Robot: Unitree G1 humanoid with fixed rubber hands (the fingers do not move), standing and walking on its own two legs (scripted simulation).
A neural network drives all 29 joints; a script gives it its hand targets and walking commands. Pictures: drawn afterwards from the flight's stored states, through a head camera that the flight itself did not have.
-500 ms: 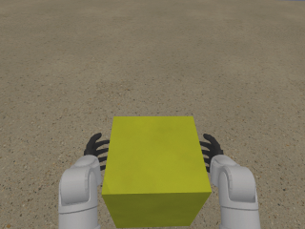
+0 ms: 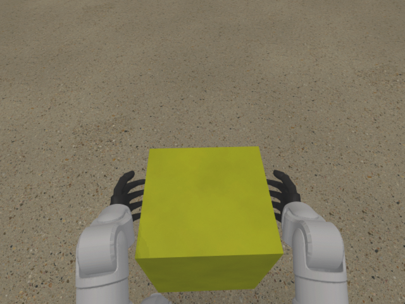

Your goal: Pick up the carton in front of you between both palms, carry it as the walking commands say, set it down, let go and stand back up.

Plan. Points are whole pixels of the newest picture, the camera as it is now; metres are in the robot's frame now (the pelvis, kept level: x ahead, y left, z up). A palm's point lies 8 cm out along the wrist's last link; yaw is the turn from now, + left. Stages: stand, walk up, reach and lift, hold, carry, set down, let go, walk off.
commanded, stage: carry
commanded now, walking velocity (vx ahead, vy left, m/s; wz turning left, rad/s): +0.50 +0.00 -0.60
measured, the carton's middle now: (205, 223) +0.27 +0.01 -0.01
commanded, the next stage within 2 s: none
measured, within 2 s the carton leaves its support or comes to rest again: neither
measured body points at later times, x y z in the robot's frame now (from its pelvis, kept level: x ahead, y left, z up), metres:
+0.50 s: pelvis +0.31 +0.03 +0.01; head +0.30 +0.05 +0.46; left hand +0.60 +0.18 +0.09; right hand +0.58 -0.13 +0.09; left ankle +0.27 +0.12 -0.75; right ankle +0.39 -0.12 -0.71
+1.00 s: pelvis +0.62 +0.03 -0.01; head +0.64 +0.01 +0.44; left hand +0.84 +0.26 +0.09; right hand +0.93 -0.02 +0.07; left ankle +0.72 +0.18 -0.71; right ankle +0.51 -0.11 -0.75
